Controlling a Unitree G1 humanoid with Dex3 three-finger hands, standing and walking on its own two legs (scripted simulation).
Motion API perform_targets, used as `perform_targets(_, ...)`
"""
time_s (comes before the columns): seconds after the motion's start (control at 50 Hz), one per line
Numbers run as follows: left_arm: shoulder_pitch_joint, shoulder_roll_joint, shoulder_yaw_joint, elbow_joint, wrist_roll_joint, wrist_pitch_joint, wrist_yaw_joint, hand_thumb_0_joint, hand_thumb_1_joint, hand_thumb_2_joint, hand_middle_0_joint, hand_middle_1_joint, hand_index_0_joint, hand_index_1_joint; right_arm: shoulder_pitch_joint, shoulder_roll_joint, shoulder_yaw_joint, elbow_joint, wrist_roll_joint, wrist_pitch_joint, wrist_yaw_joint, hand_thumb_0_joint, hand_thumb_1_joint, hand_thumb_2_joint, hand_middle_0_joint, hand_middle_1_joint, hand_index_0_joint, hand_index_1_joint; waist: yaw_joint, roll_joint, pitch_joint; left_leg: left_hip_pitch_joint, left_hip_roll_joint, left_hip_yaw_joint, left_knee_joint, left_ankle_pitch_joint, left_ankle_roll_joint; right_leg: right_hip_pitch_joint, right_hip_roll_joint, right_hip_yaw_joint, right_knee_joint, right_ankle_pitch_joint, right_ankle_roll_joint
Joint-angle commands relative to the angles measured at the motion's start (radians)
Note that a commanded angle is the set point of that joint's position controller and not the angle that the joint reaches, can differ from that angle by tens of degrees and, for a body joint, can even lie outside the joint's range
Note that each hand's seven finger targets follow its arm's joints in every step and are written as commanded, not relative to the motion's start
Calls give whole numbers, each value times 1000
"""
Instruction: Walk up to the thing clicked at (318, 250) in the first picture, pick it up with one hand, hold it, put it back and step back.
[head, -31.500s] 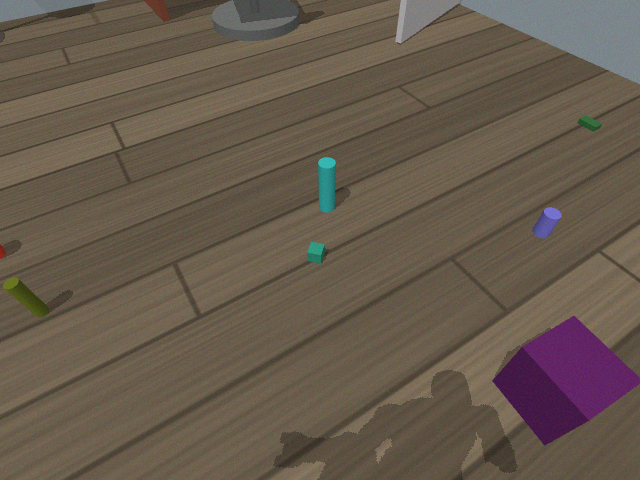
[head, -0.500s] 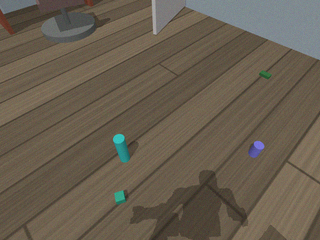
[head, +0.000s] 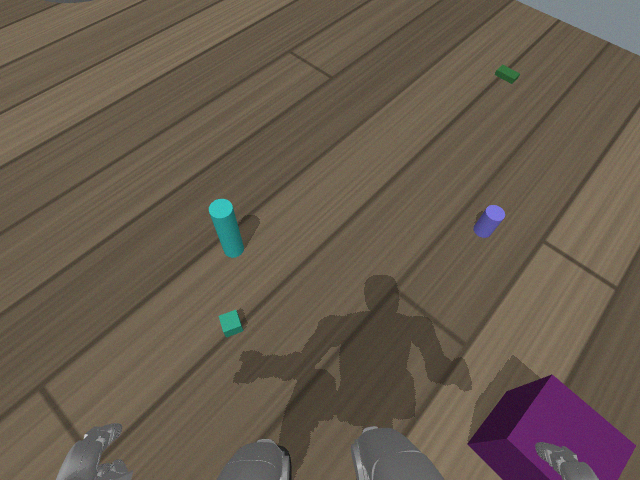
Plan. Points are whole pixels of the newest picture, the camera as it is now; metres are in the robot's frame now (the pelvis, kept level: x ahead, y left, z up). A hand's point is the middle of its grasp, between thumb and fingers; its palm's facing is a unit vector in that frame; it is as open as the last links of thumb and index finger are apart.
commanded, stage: step back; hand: left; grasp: from above
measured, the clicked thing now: (231, 323) +0.52 +0.26 -0.74
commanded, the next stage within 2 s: none
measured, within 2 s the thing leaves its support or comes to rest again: neither
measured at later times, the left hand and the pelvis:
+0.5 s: hand out of the picture +0.00 +0.27 -0.15, palm faces +0.04 -0.92 -0.38, open 7.3 cm; pelvis -0.13 +0.00 -0.01, yaw +3 degrees
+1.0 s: hand out of the picture -0.22 +0.22 -0.14, palm faces -0.01 -0.91 -0.41, open 7.3 cm; pelvis -0.29 -0.04 +0.00, yaw -1 degrees
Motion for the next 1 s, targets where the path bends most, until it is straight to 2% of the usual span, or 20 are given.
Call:
perform_targets(0.0, 61, 160, 54, -84, 8, -33, 6, 0, 900, 900, -200, -300, -200, -300, 28, -296, -76, -84, 1, -11, -13, 0, -900, -900, 200, 300, 200, 300, -3, 191, -305, 248, 250, -249, -54, 511, 197, 32, -60, -68, -284, 40, -8)
perform_targets(0.06, 170, 144, 60, -37, 20, -46, 4, 0, 900, 900, -200, -300, -200, -300, -16, -284, -67, -90, 16, 4, -5, 0, -900, -900, 200, 300, 200, 300, 54, 162, -326, 92, 194, -194, 27, 338, 112, 258, -58, -110, -621, 333, -50)
perform_targets(0.08, 164, 206, 75, -50, 34, -55, 4, 0, 900, 900, -200, -300, -200, -300, 0, -250, -55, -94, 25, 6, -1, 0, -900, -900, 200, 300, 200, 300, 42, 40, -317, -88, 122, -167, 95, 158, 49, 345, -167, 73, -623, 409, -89)
perform_targets(0.1, 129, 303, 96, -75, 20, -53, 0, 0, 900, 900, -200, -300, -200, -300, -34, -207, -46, -112, 30, 8, -1, 0, -900, -900, 200, 300, 200, 300, 62, -198, -247, -189, -80, -62, 286, -205, -16, 232, -379, 342, -707, 467, -235)
perform_targets(0.12, 70, 347, 99, -112, 29, -58, 2, 0, 900, 900, -200, -300, -200, -300, -51, -235, -62, -97, 21, 19, -13, 0, -900, -900, 200, 300, 200, 300, 78, -227, -195, -125, -98, -136, 541, -399, -37, 40, -510, 466, -733, 530, -354)
perform_targets(0.2, -54, 216, 75, -158, 21, -55, 14, 0, 900, 900, -200, -300, -200, -300, 71, -246, -55, -40, 36, 8, -11, 0, -900, -900, 200, 300, 200, 300, 1, -108, -185, -139, -133, -174, 652, -236, -57, 101, -307, 114, -613, 668, -239)
perform_targets(0.32, 71, 203, 68, -171, 26, -42, 24, 0, 900, 900, -200, -300, -200, -300, 48, -227, -48, -77, 18, -2, -9, 0, -900, -900, 200, 300, 200, 300, 75, -152, -270, -134, -41, -91, 193, -279, -51, 377, -328, 117, -513, 801, -236)
perform_targets(0.38, 27, 227, 59, -188, 8, -25, 10, 0, 900, 900, -200, -300, -200, -300, 144, -208, -59, -36, 6, -13, 0, 0, -900, -900, 200, 300, 200, 300, 14, -138, -292, 78, -36, -2, -163, -10, -30, 266, -284, 75, -421, 712, -181)
perform_targets(0.4, 35, 201, 48, -192, 5, -19, 7, 0, 900, 900, -200, -300, -200, -300, 133, -238, -72, -41, -4, -18, 2, 0, -900, -900, 200, 300, 200, 300, 17, -65, -279, 143, 14, -100, -196, 95, -7, 153, -236, 61, -400, 563, -125)
perform_targets(0.42, 51, 165, 41, -200, 2, -17, 4, 0, 900, 900, -200, -300, -200, -300, 120, -317, -92, -53, -23, -20, 4, 0, -900, -900, 200, 300, 200, 300, 18, 138, -278, 217, 214, -366, -220, 206, 68, -26, -113, -8, -264, 280, -68)
perform_targets(0.44, -16, 183, 54, -215, 0, -20, 19, 0, 900, 900, -200, -300, -200, -300, 75, -414, -106, -77, -14, -16, 14, 0, -900, -900, 200, 300, 200, 300, -25, 292, -256, 91, 377, -517, -262, 353, 226, -59, 14, -48, -57, -113, -35)
perform_targets(0.46, -36, 193, 62, -193, 15, -19, 30, 0, 900, 900, -200, -300, -200, -300, 57, -396, -106, -77, -16, -21, 11, 0, -900, -900, 200, 300, 200, 300, -33, 226, -223, -1, 402, -548, -264, 356, 271, -32, 22, 65, 118, -142, -35)
perform_targets(0.52, 66, 180, 62, -141, -7, -17, 21, 0, 900, 900, -200, -300, -200, -300, -43, -290, -71, -98, -13, -26, -3, 0, -900, -900, 200, 300, 200, 300, 57, 148, -200, 66, 249, -277, -192, 422, 172, -106, 33, 78, 256, 7, -43)
perform_targets(0.66, 83, 169, 60, -147, 10, -23, 4, 0, 900, 900, -200, -300, -200, -300, 49, -287, -80, -111, -2, -21, -10, 0, -900, -900, 200, 300, 200, 300, -10, 174, -251, 249, 264, -253, -134, 436, 232, -87, -8, -7, 7, -10, 22)
perform_targets(0.78, 262, 151, 67, -57, 16, -38, -10, 0, 900, 900, -200, -300, -200, -300, -22, -316, -85, -140, 3, 8, 0, 0, -900, -900, 200, 300, 200, 300, 63, 227, -326, 79, 208, -193, -57, 238, 122, 249, -55, -140, -598, 241, -42)
perform_targets(0.8, 261, 185, 77, -58, 31, -44, -8, 0, 900, 900, -200, -300, -200, -300, -9, -279, -72, -139, 11, 14, 2, 0, -900, -900, 200, 300, 200, 300, 58, 162, -301, -55, 160, -182, -6, 103, 64, 309, -98, -50, -631, 263, -59)
perform_targets(0.82, 236, 271, 99, -79, 43, -50, -9, 0, 900, 900, -200, -300, -200, -300, 10, -214, -56, -151, 18, 15, 4, 0, -900, -900, 200, 300, 200, 300, 47, -116, -248, -285, -16, -109, 188, -190, -16, 320, -301, 273, -682, 201, -126)
perform_targets(0.84, 154, 377, 117, -126, 38, -43, -8, 0, 900, 900, -200, -300, -200, -300, -59, -228, -68, -163, 17, 18, -16, 0, -900, -900, 200, 300, 200, 300, 105, -260, -185, -210, -97, -132, 443, -377, -48, 8, -513, 450, -773, 228, -308)
perform_targets(0.9, -47, 242, 78, -176, 32, -53, 7, 0, 900, 900, -200, -300, -200, -300, 49, -254, -73, -95, 28, 14, -11, 0, -900, -900, 200, 300, 200, 300, -11, -54, -127, -159, -130, -205, 650, -208, -46, -42, -330, 126, -654, 473, -218)
perform_targets(0.98, 23, 209, 76, -177, 39, -48, 13, 0, 900, 900, -200, -300, -200, -300, 79, -233, -57, -92, 19, 7, -12, 0, -900, -900, 200, 300, 200, 300, 43, -121, -194, -178, -105, -138, 537, -241, -64, 168, -302, 53, -584, 573, -213)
